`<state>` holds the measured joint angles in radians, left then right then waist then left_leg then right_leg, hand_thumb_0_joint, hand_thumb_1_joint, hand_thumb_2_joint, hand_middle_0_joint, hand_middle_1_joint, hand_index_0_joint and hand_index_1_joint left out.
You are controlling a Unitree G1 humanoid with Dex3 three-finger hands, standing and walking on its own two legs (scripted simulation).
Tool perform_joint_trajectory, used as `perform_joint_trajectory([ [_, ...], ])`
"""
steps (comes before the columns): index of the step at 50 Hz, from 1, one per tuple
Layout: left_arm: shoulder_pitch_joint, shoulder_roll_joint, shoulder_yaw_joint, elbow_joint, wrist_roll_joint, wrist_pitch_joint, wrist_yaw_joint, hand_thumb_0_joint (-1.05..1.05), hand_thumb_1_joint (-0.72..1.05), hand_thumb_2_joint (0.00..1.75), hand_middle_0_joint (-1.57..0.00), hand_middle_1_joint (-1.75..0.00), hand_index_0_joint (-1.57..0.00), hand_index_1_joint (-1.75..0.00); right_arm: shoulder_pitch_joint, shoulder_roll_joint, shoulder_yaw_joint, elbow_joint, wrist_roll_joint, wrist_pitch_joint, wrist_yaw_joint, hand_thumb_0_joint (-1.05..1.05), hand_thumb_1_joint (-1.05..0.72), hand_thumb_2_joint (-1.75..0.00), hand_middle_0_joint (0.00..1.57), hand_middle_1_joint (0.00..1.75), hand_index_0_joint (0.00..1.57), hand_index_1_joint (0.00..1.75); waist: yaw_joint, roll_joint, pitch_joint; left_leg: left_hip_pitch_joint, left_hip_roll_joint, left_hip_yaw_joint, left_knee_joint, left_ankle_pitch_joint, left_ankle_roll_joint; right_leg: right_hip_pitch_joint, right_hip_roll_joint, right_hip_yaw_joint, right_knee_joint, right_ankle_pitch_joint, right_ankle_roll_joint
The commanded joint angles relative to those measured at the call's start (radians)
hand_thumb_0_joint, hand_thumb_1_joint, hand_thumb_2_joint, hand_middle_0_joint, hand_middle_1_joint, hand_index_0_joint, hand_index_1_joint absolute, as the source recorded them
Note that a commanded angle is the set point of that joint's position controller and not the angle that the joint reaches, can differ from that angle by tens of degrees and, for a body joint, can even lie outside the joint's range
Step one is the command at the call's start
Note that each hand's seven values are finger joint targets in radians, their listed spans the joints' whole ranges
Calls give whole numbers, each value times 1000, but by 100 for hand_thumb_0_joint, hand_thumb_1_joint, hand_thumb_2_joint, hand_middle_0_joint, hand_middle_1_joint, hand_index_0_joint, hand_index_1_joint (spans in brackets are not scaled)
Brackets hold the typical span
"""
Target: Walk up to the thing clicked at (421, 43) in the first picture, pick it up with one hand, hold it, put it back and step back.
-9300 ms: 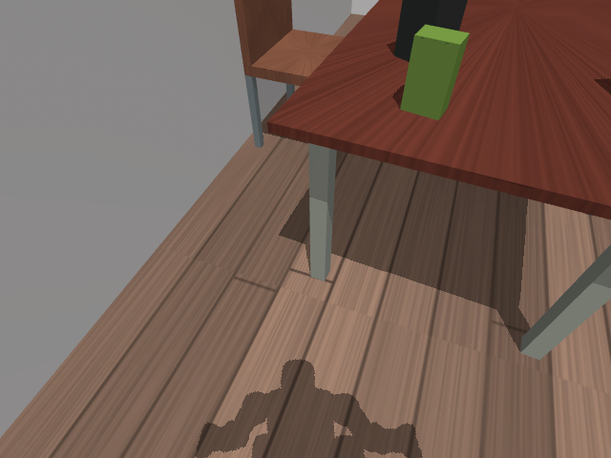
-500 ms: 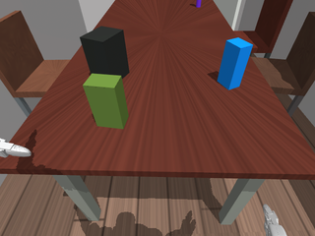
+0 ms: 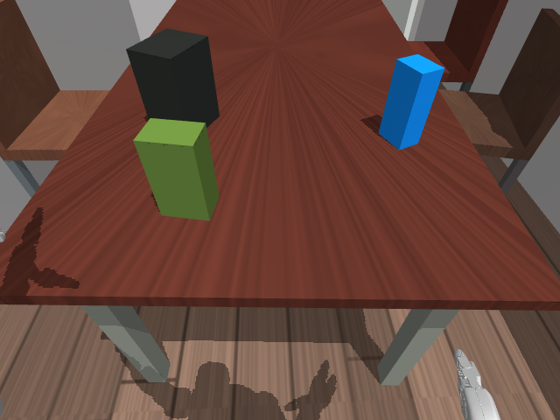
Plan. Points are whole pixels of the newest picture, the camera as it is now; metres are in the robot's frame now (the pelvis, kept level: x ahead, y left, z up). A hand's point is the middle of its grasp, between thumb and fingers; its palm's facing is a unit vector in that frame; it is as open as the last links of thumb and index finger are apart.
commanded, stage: go down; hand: left
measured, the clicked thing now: (181, 172) +0.54 +0.20 +0.07
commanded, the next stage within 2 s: approach in 1.68 s
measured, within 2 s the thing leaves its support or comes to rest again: neither
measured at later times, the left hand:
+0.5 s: hand out of the picture +0.38 +0.39 +0.20, palm faces +0.19 -0.98 +0.01, open 17.6 cm
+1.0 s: hand out of the picture +0.40 +0.40 +0.21, palm faces +0.21 -0.98 +0.02, open 17.7 cm
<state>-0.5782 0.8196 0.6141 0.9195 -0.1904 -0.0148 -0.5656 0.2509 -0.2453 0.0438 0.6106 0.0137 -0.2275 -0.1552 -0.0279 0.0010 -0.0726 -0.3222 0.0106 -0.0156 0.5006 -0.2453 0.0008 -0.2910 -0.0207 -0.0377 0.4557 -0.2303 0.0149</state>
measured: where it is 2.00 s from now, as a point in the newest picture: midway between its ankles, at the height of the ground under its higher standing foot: outside the picture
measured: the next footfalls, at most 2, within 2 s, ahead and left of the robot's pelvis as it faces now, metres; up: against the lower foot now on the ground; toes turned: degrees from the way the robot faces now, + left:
none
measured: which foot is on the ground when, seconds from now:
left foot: down 0.00-1.00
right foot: down 0.00-1.00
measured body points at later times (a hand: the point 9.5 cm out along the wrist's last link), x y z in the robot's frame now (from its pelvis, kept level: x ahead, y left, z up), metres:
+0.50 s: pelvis +0.02 +0.01 +0.00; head +0.03 +0.02 +0.45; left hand +0.36 +0.44 +0.21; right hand +0.17 -0.25 -0.06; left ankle +0.01 +0.12 -0.74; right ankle +0.00 -0.13 -0.74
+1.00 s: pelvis +0.02 +0.01 +0.00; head +0.05 +0.03 +0.44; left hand +0.38 +0.45 +0.21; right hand +0.17 -0.25 -0.06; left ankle +0.01 +0.12 -0.74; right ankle +0.00 -0.13 -0.74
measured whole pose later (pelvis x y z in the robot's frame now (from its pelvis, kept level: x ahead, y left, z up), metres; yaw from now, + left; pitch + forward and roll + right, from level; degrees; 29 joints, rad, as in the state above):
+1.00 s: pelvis +0.02 +0.01 +0.00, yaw -1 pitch +9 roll -2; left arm -0.76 0.96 0.62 1.11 -0.14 0.06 -0.61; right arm 0.26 -0.26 0.06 0.54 0.01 -0.22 -0.16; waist -0.07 -0.01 -0.11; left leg -0.43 0.02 -0.01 0.57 -0.29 0.01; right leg -0.38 -0.01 -0.03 0.49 -0.26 0.02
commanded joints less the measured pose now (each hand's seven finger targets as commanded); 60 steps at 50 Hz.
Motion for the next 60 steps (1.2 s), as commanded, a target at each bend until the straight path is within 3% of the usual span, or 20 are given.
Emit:
perform_joint_trajectory([
  [1, -382, 411, 57, -175, -26, -47, -4, 0, -51, 12, -2, -2, -2, -4, -47, -123, -38, -144, 0, -55, -19, 0, 57, -5, 5, 5, 5, 5, 6, 158, -235, 144, -28, 7, -61, 196, 12, 18, 17, -12, -55, 161, -30],
  [3, -389, 432, 67, -158, -23, -40, -8, 0, -56, 11, -2, -3, -2, -4, -80, -168, -69, -200, -1, -67, -25, 0, 57, -5, 5, 5, 5, 5, -1, 155, -263, 159, -22, 1, -54, 233, 8, 16, 21, -12, -52, 183, -31],
  [5, -412, 414, 40, -174, -16, -35, -9, 0, -56, 11, -3, -3, -2, -4, -47, -118, -35, -157, -1, -60, -19, 0, 57, -5, 5, 5, 5, 5, 9, 159, -245, 146, -22, 2, -52, 215, 10, 5, 22, -12, -51, 167, -32],
  [8, -386, 456, 81, -171, -18, -31, -10, 0, -55, 11, -3, -3, -2, -4, -61, -148, -54, -188, 0, -66, -26, 0, 56, -5, 5, 5, 5, 5, 11, 171, -301, 159, -23, 4, -38, 268, 10, 34, 21, -10, -43, 212, -30],
  [9, -426, 420, 40, -188, -17, -31, -16, 0, -56, 11, -3, -3, -2, -4, -47, -122, -40, -161, -1, -63, -21, 0, 56, -5, 5, 5, 5, 5, -1, 181, -283, 174, -16, -1, -37, 278, 7, -3, 25, -12, -42, 208, -33],
  [10, -390, 440, 74, -174, -21, -27, -18, 0, -55, 11, -2, -3, -2, -4, -58, -148, -52, -200, 0, -65, -24, 0, 57, -5, 5, 5, 5, 5, 0, 187, -313, 201, -11, -2, -27, 336, 3, 8, 27, -14, -39, 238, -34],
  [14, -417, 430, 52, -188, -23, -18, -24, 0, -57, 10, -3, -4, -3, -4, -73, -126, -41, -158, 1, -63, -24, 0, 56, -5, 5, 5, 5, 5, 4, 190, -272, 175, -13, -5, -30, 306, 3, -7, 28, -16, -39, 218, -35],
  [16, -422, 450, 68, -173, -28, -6, -28, 0, -57, 9, -3, -3, -3, -4, -46, -159, -72, -134, 0, -59, -30, 0, 56, -5, 5, 5, 5, 5, -9, 164, -294, 185, -10, -7, -22, 332, 7, -6, 29, -16, -39, 236, -33],
  [18, -411, 472, 86, -164, -23, 0, -29, 0, -56, 10, -3, -3, -3, -4, -64, -155, -60, -160, -1, -62, -30, 0, 56, -5, 5, 5, 5, 5, -1, 180, -309, 189, -14, -1, -8, 375, 7, 11, 26, -12, -34, 274, -31],
  [21, -433, 419, 40, -166, -24, 9, -43, 0, -58, 10, -3, -4, -3, -4, -67, -143, -57, -176, 2, -58, -28, 0, 56, -5, 5, 5, 5, 5, -16, 157, -306, 195, -10, -6, -8, 372, 8, -11, 29, -14, -30, 266, -32],
  [23, -425, 474, 80, -144, -27, 18, -44, 0, -59, 9, -3, -3, -3, -4, -38, -148, -52, -147, 2, -49, -32, 0, 56, -5, 5, 5, 5, 5, -11, 166, -313, 184, -16, -2, -2, 387, 10, 6, 24, -13, -31, 286, -30],
  [26, -484, 429, 21, -145, -23, 28, -54, 0, -59, 10, -3, -4, -3, -5, -37, -122, -39, -95, -1, -44, -29, 0, 56, -5, 5, 5, 5, 5, -17, 175, -272, 179, -13, -5, -3, 350, 12, -43, 27, -13, -33, 251, -32],
  [29, -473, 485, 59, -121, -17, 29, -46, 0, -58, 9, -3, -4, -3, -4, -70, -185, -83, -152, -2, -51, -36, 0, 56, -5, 5, 5, 5, 5, -19, 175, -290, 175, -14, -8, -8, 316, 7, -37, 28, -13, -29, 228, -33],
  [33, -485, 475, 48, -92, -9, 27, -41, 0, -60, 10, -3, -5, -3, -5, -57, -144, -46, -169, 0, -45, -29, 0, 55, -5, 5, 5, 5, 5, -13, 163, -290, 156, -16, -7, 1, 331, 9, -27, 27, -12, -26, 236, -34],
  [45, -551, 535, 58, -42, 11, 15, -43, 0, -59, 11, -3, -5, -3, -6, -50, -164, -50, -244, 0, -44, -25, 0, 55, -5, 5, 5, 5, 5, -29, 187, -334, 160, -6, -13, 28, 397, 1, -40, 30, -11, -4, 264, -38],
  [47, -553, 513, 34, -21, 12, 13, -45, 0, -61, 10, -3, -5, -3, -6, -16, -156, -54, -182, -1, -39, -22, 0, 55, -5, 5, 5, 5, 5, -33, 193, -310, 151, -6, -13, 31, 379, 2, -66, 31, -9, 1, 253, -39],
  [48, -563, 534, 43, -24, 19, 8, -45, 0, -61, 10, -3, -6, -4, -6, -63, -185, -73, -249, -1, -50, -24, 0, 55, -5, 5, 5, 5, 5, -39, 189, -333, 164, -3, -14, 33, 378, 1, -69, 31, -10, 2, 247, -39],
  [50, -608, 530, 21, -38, 22, 2, -47, 0, -60, 11, -3, -5, -3, -6, -9, -137, -38, -152, -5, -40, -16, 0, 55, -5, 5, 5, 5, 5, -32, 220, -316, 151, -5, -16, 36, 347, 1, -93, 33, -9, 1, 217, -40],
  [52, -610, 544, 33, -19, 15, 3, -40, 0, -60, 10, -3, -5, -3, -6, -59, -172, -69, -215, 0, -47, -20, 0, 55, -5, 5, 5, 5, 5, -36, 178, -331, 122, -12, -12, 38, 307, 11, -67, 28, -3, -1, 218, -36],
  [60, -644, 575, 33, 31, 36, 2, -26, 0, -61, 10, -4, -6, -4, -6, -48, -167, -53, -229, 1, -44, -16, 0, 55, -5, 5, 5, 5, 5, -37, 190, -358, 107, -6, -13, 50, 297, 8, -79, 31, -3, 20, 207, -39],
])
